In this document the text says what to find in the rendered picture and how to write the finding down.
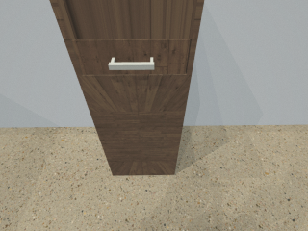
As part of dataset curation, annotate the handle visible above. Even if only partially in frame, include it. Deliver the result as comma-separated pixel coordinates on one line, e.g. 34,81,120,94
108,57,155,70

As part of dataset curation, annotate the drawer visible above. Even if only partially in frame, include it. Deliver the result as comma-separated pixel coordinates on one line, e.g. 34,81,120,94
72,38,191,75

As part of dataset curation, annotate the cabinet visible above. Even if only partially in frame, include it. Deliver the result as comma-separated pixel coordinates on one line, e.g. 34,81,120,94
49,0,205,176

